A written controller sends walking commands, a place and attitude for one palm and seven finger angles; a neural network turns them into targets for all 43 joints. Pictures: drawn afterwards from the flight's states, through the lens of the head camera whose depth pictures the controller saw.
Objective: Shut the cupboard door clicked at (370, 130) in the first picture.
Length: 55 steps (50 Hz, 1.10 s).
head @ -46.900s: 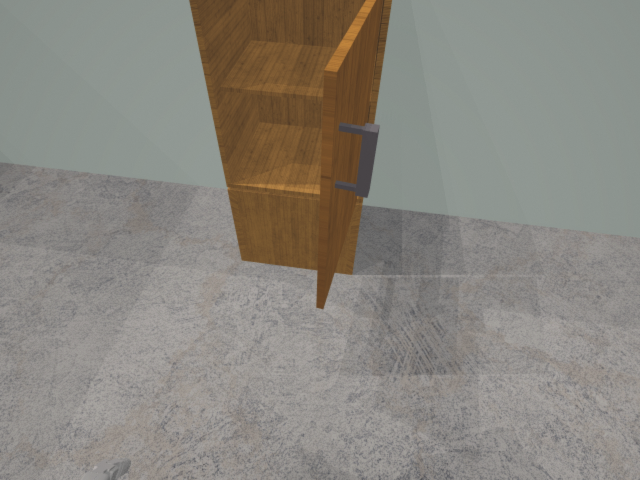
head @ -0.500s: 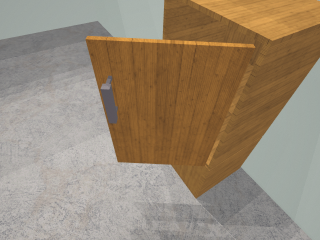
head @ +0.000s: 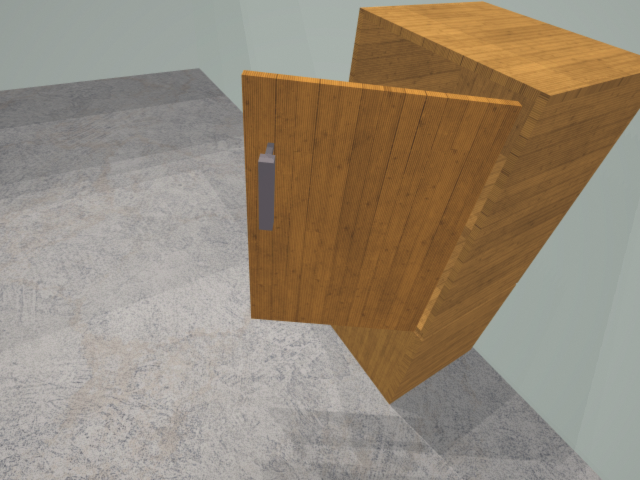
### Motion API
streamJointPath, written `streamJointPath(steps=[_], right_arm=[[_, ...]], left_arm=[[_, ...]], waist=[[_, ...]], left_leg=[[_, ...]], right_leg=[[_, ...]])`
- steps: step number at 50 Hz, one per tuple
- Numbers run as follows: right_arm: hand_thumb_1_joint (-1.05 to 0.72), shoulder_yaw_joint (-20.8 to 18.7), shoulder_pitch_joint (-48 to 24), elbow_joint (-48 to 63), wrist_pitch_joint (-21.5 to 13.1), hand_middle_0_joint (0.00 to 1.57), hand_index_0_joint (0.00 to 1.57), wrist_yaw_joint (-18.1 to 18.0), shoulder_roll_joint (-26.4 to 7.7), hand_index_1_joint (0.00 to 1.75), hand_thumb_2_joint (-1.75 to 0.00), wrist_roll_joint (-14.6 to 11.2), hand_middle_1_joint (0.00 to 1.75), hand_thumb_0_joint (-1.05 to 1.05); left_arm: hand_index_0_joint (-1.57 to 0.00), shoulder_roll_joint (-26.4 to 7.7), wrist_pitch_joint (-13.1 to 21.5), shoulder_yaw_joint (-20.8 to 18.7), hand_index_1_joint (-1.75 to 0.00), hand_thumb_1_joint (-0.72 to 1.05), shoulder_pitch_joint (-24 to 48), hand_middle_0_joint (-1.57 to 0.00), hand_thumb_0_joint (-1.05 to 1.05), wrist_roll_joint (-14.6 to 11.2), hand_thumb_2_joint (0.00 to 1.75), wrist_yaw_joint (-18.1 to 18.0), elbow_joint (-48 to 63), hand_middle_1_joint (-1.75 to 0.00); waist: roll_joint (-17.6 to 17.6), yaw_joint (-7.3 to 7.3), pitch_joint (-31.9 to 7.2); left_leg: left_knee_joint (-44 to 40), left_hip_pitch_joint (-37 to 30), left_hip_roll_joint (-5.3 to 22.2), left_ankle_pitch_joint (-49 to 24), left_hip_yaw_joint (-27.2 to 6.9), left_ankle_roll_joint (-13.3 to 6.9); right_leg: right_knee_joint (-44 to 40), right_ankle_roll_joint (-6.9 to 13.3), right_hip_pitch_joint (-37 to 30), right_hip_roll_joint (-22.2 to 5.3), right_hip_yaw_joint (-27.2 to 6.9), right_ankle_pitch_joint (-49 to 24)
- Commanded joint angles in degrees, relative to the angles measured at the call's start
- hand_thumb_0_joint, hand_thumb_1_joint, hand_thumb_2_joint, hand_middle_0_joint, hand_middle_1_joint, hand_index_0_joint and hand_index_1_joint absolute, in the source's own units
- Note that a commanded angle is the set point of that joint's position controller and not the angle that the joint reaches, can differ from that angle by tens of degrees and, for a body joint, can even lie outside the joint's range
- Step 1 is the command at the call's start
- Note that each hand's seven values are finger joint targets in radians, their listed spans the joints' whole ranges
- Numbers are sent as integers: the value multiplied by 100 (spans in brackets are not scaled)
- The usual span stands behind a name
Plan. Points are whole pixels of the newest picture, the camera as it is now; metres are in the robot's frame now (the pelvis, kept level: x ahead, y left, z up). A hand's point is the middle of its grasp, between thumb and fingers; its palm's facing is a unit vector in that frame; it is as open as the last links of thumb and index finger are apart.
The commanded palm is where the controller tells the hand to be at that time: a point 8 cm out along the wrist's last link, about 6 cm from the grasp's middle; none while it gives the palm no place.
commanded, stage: come to a stop and stand still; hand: left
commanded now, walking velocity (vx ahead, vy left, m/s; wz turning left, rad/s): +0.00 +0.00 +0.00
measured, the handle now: (268, 186) +0.54 +0.12 +0.09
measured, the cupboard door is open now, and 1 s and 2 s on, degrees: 56 56 56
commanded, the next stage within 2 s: look again from close up in 1.38 s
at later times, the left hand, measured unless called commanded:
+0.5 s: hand out of the picture -0.06 +0.30 -0.17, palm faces +0.03 -0.99 -0.14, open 7.4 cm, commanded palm none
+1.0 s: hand out of the picture -0.18 +0.37 -0.18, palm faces +0.01 -0.98 -0.22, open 7.4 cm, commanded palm none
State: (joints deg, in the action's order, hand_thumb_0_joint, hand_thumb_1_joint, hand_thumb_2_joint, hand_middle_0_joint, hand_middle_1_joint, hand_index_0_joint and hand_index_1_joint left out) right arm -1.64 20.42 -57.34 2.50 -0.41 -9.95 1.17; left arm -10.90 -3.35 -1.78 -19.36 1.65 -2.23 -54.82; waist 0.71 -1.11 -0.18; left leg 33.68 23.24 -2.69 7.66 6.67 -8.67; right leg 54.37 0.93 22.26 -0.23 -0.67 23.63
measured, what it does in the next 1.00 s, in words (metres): steps to the left: right foot, then left foot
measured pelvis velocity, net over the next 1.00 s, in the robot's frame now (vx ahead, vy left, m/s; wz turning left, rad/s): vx -0.14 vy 0.17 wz -0.03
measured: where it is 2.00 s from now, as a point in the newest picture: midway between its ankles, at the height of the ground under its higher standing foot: outside the picture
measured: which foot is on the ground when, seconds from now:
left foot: down 0.00-0.12, up 0.14-0.28, down 0.30-0.92, up 0.94-1.00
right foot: up 0.00-0.12, down 0.14-0.32, up 0.34-0.92, down 0.94-1.00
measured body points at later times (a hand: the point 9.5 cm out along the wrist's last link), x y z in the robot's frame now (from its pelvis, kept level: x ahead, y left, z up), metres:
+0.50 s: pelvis -0.09 +0.11 +0.02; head -0.10 +0.17 +0.47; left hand -0.06 +0.35 -0.15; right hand -0.11 -0.11 -0.11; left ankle -0.04 +0.14 -0.72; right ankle -0.12 -0.05 -0.62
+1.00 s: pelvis -0.14 +0.17 +0.01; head -0.14 +0.21 +0.46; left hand -0.18 +0.42 -0.16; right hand -0.16 -0.08 -0.12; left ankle -0.09 +0.21 -0.66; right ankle -0.12 +0.04 -0.72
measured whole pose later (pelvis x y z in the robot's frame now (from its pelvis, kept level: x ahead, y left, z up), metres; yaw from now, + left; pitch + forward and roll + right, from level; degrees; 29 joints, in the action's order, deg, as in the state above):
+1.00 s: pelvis -0.14 +0.17 +0.01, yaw -2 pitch -3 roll -5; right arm -3.6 18.9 -57.6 2.8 -1.7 -10.6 0.7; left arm -11.7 -4.6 -3.9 -23.9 1.6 -3.1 -57.8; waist -0.2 -1.5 3.7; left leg 60.9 29.7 -2.8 24.5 1.1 0.3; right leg 28.1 2.2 11.7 0.4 8.1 11.8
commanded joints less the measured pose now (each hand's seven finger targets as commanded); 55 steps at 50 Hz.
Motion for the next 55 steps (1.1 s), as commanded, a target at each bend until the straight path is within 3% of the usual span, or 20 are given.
streamJointPath(steps=[1, 4, 5, 6, 8, 14, 16, 17, 18, 24, 37, 44, 45, 46, 48, 50, 52, 53, 54, 55], right_arm=[[-90, -207, -1029, 690, -204, 20, 20, -95, -936, 30, -90, 24, 30, 0], [-90, -283, -918, 530, -22, 20, 20, -133, -875, 30, -90, 63, 30, 0], [-90, -306, -531, 375, 91, 20, 20, -143, -675, 30, -90, -59, 30, 0], [-90, -353, 168, 278, 215, 20, 20, -192, -202, 30, -90, -146, 30, 0], [-90, -470, 1015, 393, 345, 20, 20, -81, -815, 30, -90, -24, 30, 0], [-90, -99, 206, 335, -267, 20, 20, -12, -210, 30, -90, -85, 30, 0], [-90, -175, 489, 371, -325, 20, 20, -110, -804, 30, -90, 28, 30, 0], [-90, -239, 401, 476, -238, 20, 20, -146, -1131, 30, -90, 98, 30, 0], [-90, -192, 317, 353, -243, 20, 20, -197, -1010, 30, -90, 92, 30, 0], [-90, -141, 198, 144, -441, 20, 20, -299, -723, 30, -90, 0, 30, 0], [-90, -200, 624, -195, -433, 20, 20, -343, -693, 30, -90, 33, 30, 0], [-90, -420, -667, 114, -43, 20, 20, -303, -1043, 30, -90, 59, 30, 0], [-90, -392, -135, -120, 20, 20, 20, -297, -658, 30, -90, -137, 30, 0], [-90, -397, 968, -191, 51, 20, 20, -285, -257, 30, -90, -156, 30, 0], [-90, -280, 1817, -53, 104, 20, 20, -53, -269, 30, -90, -22, 30, 0], [-90, -186, 1349, 37, -11, 20, 20, 89, -167, 30, -90, 5, 30, 0], [-90, -177, 1255, -79, -111, 20, 20, -38, -311, 30, -90, 47, 30, 0], [-90, -152, 1523, -206, -166, 20, 20, -106, -464, 30, -90, 91, 30, 0], [-90, -136, 1524, -116, -236, 20, 20, -191, -660, 30, -90, 129, 30, 0], [-90, -164, 1034, 139, -265, 20, 20, -242, -1071, 30, -90, 107, 30, 0]], left_arm=[[-20, -432, -43, -232, -30, 90, -1727, -20, 0, 7, 90, -9, -151, -30], [-20, -393, -32, -245, -30, 90, -2843, -20, 0, -95, 90, 7, -525, -30], [-20, -444, 12, -244, -30, 90, -2587, -20, 0, -61, 90, -45, -493, -30], [-20, -622, 24, -155, -30, 90, -1028, -20, 0, 36, 90, -137, 23, -30], [-20, -1197, 178, -247, -30, 90, 1883, -20, 0, 75, 90, -249, 1128, -30], [-20, -585, 281, -119, -30, 90, -412, -20, 0, -28, 90, -96, 207, -30], [-20, -293, 216, -83, -30, 90, -703, -20, 0, -52, 90, 12, 246, -30], [-20, -391, 174, -144, -30, 90, -528, -20, 0, -20, 90, 61, 444, -30], [-20, -470, 29, -180, -30, 90, -221, -20, 0, 55, 90, 68, 398, -30], [-20, -517, 56, -259, -30, 90, -471, -20, 0, 28, 90, 224, 195, -30], [-20, -518, -69, -361, -30, 90, -643, -20, 0, 0, 90, 296, 91, -30], [-20, -696, -86, -575, -30, 90, -3022, -20, 0, -174, 90, 173, -606, -30], [-20, -834, -75, -499, -30, 90, -2472, -20, 0, -138, 90, -1, -473, -30], [-20, -580, -1, -274, -30, 90, -208, -20, 0, -1, 90, -132, 269, -30], [-20, -892, 317, -264, -30, 90, 2536, -20, 0, 15, 90, -191, 1184, -30], [-20, -694, 401, -286, -30, 90, 1498, -20, 0, 85, 90, -60, 823, -30], [-20, -592, 205, -176, -30, 90, 726, -20, 0, 40, 90, 24, 417, -30], [-20, -249, 123, -133, -30, 90, 341, -20, 0, -26, 90, 76, 336, -30], [-20, -72, 107, -113, -30, 90, -44, -20, 0, -4, 90, 102, 405, -30], [-20, -255, 49, -150, -30, 90, 138, -20, 0, 25, 90, 172, 634, -30]], waist=[[-1001, 731, 359], [-601, 850, 528], [826, 686, 539], [2424, -17, 869], [789, -1267, 220], [-396, 65, 662], [-1777, 34, 512], [-1269, -16, 558], [-867, 37, 632], [-581, 147, 435], [-892, 61, 310], [-765, 986, 633], [1468, 725, 366], [2001, -385, 261], [773, -1591, 291], [1363, -866, 439], [137, -569, 767], [-1709, -536, 901], [-2804, -395, 1083], [-2357, -156, 1436]], left_leg=[[-3408, 1357, 1145, 2899, -1833, 1548], [-2629, 414, 524, 2026, -1039, 1741], [-462, 271, -66, 1951, -407, 1716], [2797, 269, -333, 2238, -693, 1421], [5224, -347, -162, 1334, -1094, 1094], [-1491, -990, 282, 798, -633, 912], [-2193, -702, 1694, 2044, -2885, 343], [-2610, -107, 2088, 3430, -3518, -6], [-2843, -125, 2036, 3529, -4088, 500], [-2588, -865, 1544, 2469, -2497, 1003], [-3120, -954, 1387, 2623, -2099, 1559], [-2402, 580, 111, 1576, -341, 2875], [954, 555, -566, 2263, 63, 2354], [4384, 305, 5, 2848, -980, 1358], [4984, -1328, 726, 2071, -1427, 92], [1970, -1133, 692, 2023, -733, 666], [-152, -1671, 460, 1567, -343, 745], [-982, -1374, 655, 2308, -1118, 778], [-2110, -487, 1689, 3578, -3456, 555], [-2997, 679, 2431, 4796, -4849, 148]], right_leg=[[529, 48, -1189, 332, 563, 217], [-3504, 327, -2184, 381, 1122, 855], [-4658, 723, -1833, -397, 140, 567], [-4814, 1379, 30, -1954, -1689, 1099], [-4454, 1405, 1065, -2029, -710, -800], [-2258, 343, -445, -733, -195, -376], [-524, -52, 339, 82, 180, 832], [288, 24, 408, 97, -60, 699], [1020, 65, 844, 137, -448, 223], [1533, -72, 1410, 181, -550, -1192], [1074, -118, 1300, 253, -137, -1250], [-4195, 321, -3135, 790, 1597, 12], [-4550, 838, -2679, -506, 310, -1110], [-4089, 1201, -654, -1765, -787, -800], [-4357, 1164, 1796, -2163, -545, -40], [-4040, 660, 1485, -1351, -362, 1598], [-2296, 537, 1279, -839, 2, 1562], [-474, 366, 1569, -206, 432, 1569], [1384, 111, 1948, 399, 168, 1111], [2196, 171, 1976, 95, -551, 594]])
